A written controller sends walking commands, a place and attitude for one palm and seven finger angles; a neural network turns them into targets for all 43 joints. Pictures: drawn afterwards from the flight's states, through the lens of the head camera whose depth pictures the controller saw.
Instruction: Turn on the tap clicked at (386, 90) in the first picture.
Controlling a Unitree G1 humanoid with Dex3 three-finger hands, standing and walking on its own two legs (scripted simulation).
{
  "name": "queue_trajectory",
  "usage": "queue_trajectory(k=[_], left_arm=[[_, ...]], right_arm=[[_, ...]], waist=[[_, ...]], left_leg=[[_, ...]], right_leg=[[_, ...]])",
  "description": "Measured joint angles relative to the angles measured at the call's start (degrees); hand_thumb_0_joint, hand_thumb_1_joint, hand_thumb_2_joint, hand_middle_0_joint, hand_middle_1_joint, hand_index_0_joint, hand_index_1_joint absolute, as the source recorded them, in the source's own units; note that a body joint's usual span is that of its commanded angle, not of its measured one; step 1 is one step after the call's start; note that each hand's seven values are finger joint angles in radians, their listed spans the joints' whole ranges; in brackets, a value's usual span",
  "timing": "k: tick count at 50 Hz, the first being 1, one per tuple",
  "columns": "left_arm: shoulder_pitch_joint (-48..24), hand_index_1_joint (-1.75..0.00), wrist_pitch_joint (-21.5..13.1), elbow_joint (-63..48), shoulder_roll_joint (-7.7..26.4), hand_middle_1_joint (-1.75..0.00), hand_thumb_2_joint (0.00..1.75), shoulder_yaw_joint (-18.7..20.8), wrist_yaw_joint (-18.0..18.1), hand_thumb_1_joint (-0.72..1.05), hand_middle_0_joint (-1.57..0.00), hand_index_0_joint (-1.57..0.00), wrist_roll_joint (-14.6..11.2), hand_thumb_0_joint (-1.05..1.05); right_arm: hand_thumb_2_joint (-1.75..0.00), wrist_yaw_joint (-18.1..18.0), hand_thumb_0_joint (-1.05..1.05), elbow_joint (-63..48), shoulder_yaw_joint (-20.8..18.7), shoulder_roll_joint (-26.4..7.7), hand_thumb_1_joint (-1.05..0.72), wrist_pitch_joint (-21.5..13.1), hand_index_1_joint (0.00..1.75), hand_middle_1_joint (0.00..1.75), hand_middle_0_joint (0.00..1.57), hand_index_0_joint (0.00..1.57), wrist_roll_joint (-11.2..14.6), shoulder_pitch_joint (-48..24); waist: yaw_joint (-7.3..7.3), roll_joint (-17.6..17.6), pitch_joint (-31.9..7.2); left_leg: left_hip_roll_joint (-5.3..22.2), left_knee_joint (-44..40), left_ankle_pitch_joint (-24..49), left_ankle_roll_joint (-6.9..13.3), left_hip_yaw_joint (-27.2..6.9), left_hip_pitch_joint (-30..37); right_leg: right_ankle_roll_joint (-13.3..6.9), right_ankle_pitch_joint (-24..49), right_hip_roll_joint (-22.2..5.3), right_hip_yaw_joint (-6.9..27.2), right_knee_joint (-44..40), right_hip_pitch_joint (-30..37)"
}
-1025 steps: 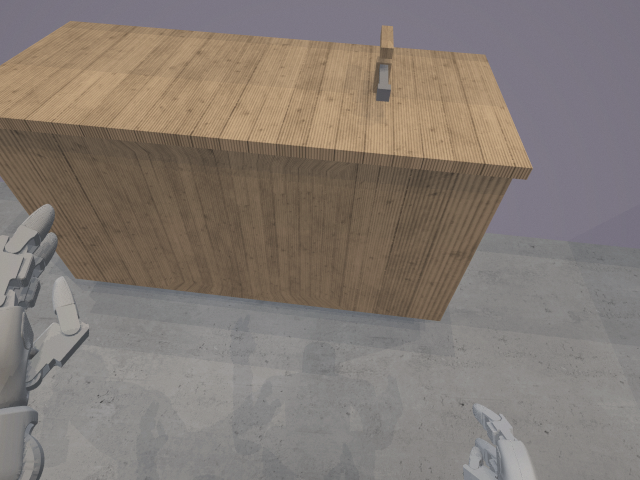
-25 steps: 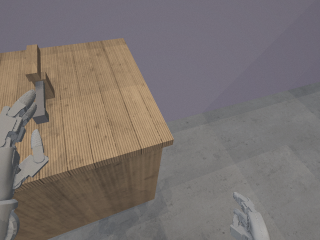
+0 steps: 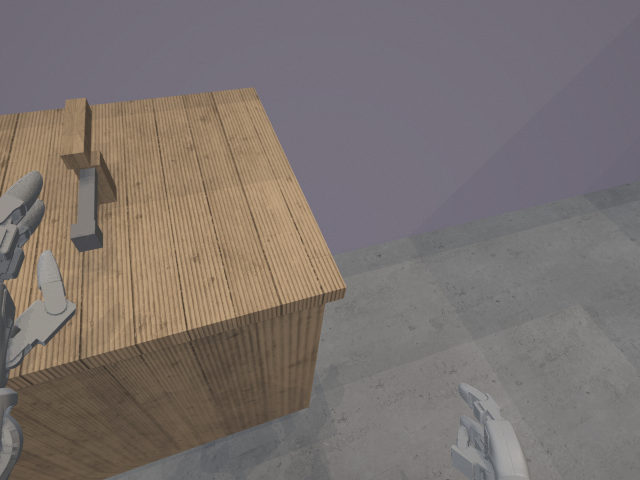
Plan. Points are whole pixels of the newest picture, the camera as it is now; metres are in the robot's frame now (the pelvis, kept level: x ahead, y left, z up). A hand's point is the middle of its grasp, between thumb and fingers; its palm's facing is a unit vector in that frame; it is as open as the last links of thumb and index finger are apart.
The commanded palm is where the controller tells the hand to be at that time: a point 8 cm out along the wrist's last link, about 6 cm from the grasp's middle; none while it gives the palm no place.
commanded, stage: come to a stop and stand still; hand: left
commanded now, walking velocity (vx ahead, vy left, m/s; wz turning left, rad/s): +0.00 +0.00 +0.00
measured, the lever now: (87, 236) +0.37 +0.34 +0.07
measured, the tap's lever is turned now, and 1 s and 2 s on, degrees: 0 0 0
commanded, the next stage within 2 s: look again from close up in 0.60 s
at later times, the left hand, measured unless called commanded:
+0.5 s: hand (103, 297) +0.24 +0.23 +0.16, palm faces +0.37 -0.86 -0.36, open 7.4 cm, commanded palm +0.18 +0.26 +0.18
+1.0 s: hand (84, 309) +0.23 +0.24 +0.16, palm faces +0.38 -0.85 -0.35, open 7.4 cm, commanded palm +0.17 +0.27 +0.18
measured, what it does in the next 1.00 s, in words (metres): stands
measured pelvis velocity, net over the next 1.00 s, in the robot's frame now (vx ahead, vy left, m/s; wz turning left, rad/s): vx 0.01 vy -0.01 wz -0.01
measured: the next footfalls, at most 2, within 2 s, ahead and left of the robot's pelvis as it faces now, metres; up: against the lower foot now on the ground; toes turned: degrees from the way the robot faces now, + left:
none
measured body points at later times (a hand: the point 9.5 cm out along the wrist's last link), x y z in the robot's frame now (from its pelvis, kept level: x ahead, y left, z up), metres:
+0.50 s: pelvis +0.02 -0.02 +0.00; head +0.02 -0.01 +0.45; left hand +0.21 +0.27 +0.18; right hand +0.20 -0.25 -0.07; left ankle +0.07 +0.04 -0.74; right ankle -0.05 -0.13 -0.74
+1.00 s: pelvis +0.01 -0.01 +0.00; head +0.01 +0.00 +0.45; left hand +0.20 +0.28 +0.18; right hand +0.18 -0.23 -0.07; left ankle +0.07 +0.04 -0.74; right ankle -0.05 -0.13 -0.74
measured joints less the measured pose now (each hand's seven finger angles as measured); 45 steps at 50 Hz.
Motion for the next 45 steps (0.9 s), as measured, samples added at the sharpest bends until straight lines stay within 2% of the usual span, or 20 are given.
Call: queue_trajectory(k=[4,13,23,34,45], left_arm=[[0.8,-0.3,-0.1,0.1,-0.2,-0.3,0.9,0.7,0.1,0.89,-0.21,-0.21,-0.4,0.01],[0.9,-0.3,2.0,3.3,-2.7,-0.3,0.9,-2.2,-0.1,0.89,-0.21,-0.21,-0.3,0.01],[1.1,-0.3,1.3,1.3,-1.2,-0.3,0.9,-1.0,0.0,0.89,-0.21,-0.21,-1.0,0.01],[1.1,-0.3,3.0,3.5,-2.3,-0.3,0.9,-2.2,-0.1,0.89,-0.21,-0.21,-1.2,0.01],[1.2,-0.3,2.2,2.1,-1.7,-0.3,0.9,-1.5,0.2,0.89,-0.21,-0.21,-1.3,0.01]], right_arm=[[-0.9,0.2,0.02,0.0,-0.1,-0.4,-0.91,0.3,0.3,0.3,0.2,0.2,0.2,0.3],[-0.9,-0.4,0.02,1.1,-0.3,-1.2,-0.91,1.4,0.3,0.3,0.2,0.2,0.6,1.0],[-0.9,-0.4,0.02,0.7,-0.2,-1.1,-0.91,2.1,0.3,0.3,0.2,0.2,0.7,0.8],[-0.9,-0.8,0.02,0.6,-0.4,-1.5,-0.91,3.3,0.3,0.3,0.2,0.2,1.1,0.7],[-0.9,-0.9,0.02,0.3,-0.1,-0.8,-0.91,2.8,0.3,0.3,0.2,0.2,0.8,1.0]], waist=[[0.14,0.6,-0.8],[0.45,1.1,-1.4],[-0.22,0.8,-1.9],[0.09,1.2,-1.9],[0.17,1.2,-1.7]], left_leg=[[0.3,0.0,-0.2,-0.2,-0.1,0.2],[0.7,1.0,-1.4,-0.3,-0.2,0.9],[1.5,2.5,-2.7,-1.0,-0.4,0.9],[1.3,2.7,-3.0,-0.7,-0.1,1.4],[0.9,1.3,-1.8,-0.3,0.0,1.7]], right_leg=[[-0.1,0.3,0.3,0.0,-1.1,0.6],[-0.6,-0.4,0.8,0.0,-1.1,1.8],[-1.3,-0.9,1.5,0.0,-1.1,2.5],[-1.0,-1.2,1.3,0.2,-0.6,2.8],[-0.6,-0.5,0.9,0.2,-1.1,2.6]])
